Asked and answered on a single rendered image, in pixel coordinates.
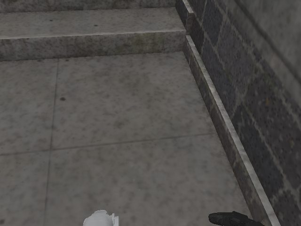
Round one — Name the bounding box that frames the robot right hand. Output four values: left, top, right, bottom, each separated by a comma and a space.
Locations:
208, 211, 264, 226

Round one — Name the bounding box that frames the robot left thigh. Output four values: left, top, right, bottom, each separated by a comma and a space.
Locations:
84, 212, 119, 226

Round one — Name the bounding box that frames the robot left shin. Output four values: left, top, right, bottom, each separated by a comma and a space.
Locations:
83, 210, 108, 226

